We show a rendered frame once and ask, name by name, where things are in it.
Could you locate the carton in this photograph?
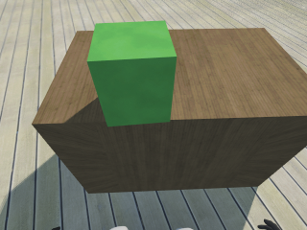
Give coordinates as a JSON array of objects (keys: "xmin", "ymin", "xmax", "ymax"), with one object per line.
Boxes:
[{"xmin": 87, "ymin": 20, "xmax": 177, "ymax": 127}]

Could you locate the robot right hand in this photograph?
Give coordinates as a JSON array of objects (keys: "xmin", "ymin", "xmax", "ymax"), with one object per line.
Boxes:
[{"xmin": 257, "ymin": 219, "xmax": 280, "ymax": 230}]

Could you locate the pedestal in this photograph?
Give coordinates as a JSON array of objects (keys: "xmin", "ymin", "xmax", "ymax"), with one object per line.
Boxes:
[{"xmin": 32, "ymin": 28, "xmax": 307, "ymax": 194}]

